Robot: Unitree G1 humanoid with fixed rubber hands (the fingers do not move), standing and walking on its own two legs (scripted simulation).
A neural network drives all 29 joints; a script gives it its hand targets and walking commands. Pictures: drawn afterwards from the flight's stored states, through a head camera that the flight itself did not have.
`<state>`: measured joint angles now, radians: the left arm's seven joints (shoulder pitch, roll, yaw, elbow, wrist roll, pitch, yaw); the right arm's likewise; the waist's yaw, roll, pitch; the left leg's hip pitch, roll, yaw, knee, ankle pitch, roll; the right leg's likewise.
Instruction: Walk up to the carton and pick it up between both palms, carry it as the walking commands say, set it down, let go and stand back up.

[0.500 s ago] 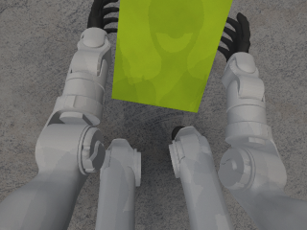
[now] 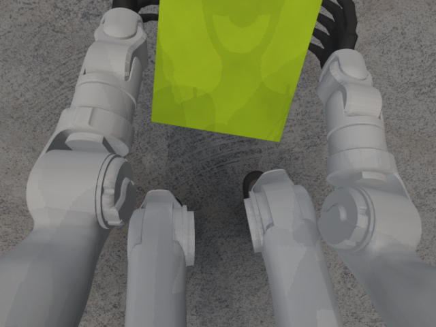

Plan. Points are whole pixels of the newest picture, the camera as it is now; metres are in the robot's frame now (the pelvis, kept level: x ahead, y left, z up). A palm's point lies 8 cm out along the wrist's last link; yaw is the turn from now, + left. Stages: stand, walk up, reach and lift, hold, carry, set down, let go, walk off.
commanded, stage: set down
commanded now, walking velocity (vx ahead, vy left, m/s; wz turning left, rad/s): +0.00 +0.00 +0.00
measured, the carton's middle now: (227, 46) +0.53 -0.07 -0.26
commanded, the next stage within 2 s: none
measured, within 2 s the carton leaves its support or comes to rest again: rests again in 1.68 s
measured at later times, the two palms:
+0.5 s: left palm (128, 11) +0.57 +0.08 -0.17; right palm (335, 49) +0.49 -0.22 -0.17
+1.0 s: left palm (129, 11) +0.57 +0.08 -0.18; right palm (333, 44) +0.50 -0.23 -0.18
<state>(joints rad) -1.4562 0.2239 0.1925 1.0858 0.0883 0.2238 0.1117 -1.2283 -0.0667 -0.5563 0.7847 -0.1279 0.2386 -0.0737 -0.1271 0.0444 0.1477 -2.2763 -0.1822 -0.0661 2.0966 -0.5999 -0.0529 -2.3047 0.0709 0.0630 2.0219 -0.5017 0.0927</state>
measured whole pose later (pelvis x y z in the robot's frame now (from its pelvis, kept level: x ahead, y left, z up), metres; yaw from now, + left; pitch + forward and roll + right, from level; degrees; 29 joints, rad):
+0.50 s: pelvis +0.00 +0.00 -0.01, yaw -1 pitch +43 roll -3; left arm -1.49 0.24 0.21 1.13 0.10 0.18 0.08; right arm -1.25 -0.09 -0.59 0.82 -0.14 0.20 -0.03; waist -0.13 0.03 0.19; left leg -2.27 -0.16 -0.05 2.16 -0.63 -0.03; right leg -2.30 0.06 0.05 2.08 -0.52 0.09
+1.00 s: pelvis +0.01 +0.00 -0.02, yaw -1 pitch +43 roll -3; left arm -1.48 0.23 0.24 1.11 0.13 0.15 0.05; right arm -1.27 -0.12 -0.59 0.87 -0.14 0.18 0.00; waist -0.12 0.03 0.20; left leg -2.28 -0.14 -0.05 2.18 -0.65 -0.02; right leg -2.31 0.05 0.04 2.10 -0.55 0.08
